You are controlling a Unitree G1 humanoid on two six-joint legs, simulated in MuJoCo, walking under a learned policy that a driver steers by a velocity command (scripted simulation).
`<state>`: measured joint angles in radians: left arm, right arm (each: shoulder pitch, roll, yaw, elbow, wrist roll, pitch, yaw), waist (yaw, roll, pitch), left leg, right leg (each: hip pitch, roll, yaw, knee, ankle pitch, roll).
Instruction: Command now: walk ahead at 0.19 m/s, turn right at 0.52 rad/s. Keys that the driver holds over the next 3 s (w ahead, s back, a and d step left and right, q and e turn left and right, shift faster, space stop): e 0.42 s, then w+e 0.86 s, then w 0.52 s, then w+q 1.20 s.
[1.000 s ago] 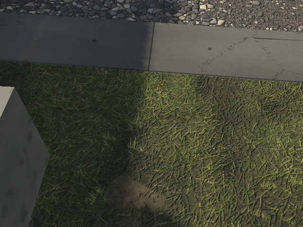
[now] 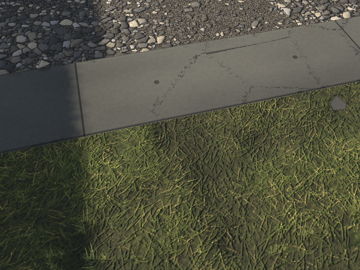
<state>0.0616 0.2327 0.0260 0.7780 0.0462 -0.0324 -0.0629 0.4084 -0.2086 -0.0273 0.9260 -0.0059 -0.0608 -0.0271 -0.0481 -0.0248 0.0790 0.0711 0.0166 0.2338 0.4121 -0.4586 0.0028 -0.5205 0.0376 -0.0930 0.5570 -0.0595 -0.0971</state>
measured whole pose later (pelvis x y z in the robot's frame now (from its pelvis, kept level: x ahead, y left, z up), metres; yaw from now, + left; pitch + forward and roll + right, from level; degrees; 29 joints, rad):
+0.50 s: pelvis +0.10 +0.00 +0.02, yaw -17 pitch +2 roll +1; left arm 0.28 0.28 0.08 0.81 0.02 0.03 0.00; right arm 0.15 -0.28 -0.05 0.76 -0.03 0.05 -0.03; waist 0.05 0.01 0.02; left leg -0.49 0.01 -0.08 0.86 -0.36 -0.05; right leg -0.29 0.19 0.18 0.39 -0.10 -0.12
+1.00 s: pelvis +0.25 -0.03 +0.01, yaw -35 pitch +2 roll +0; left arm 0.10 0.30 0.06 0.76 0.04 0.01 -0.09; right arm 0.43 -0.24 -0.04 0.88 -0.02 -0.07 -0.01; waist -0.07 -0.05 0.02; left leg 0.10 -0.01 0.13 0.21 -0.34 0.02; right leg -0.66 -0.01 0.00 0.82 -0.13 -0.02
